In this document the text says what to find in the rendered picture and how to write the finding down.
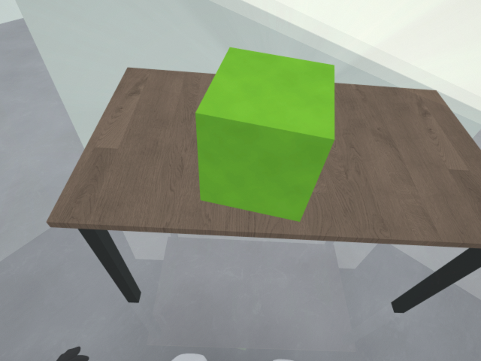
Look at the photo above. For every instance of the table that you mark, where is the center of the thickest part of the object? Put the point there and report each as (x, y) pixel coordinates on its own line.
(402, 170)

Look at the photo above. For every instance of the carton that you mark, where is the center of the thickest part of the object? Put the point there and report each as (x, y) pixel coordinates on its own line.
(264, 129)

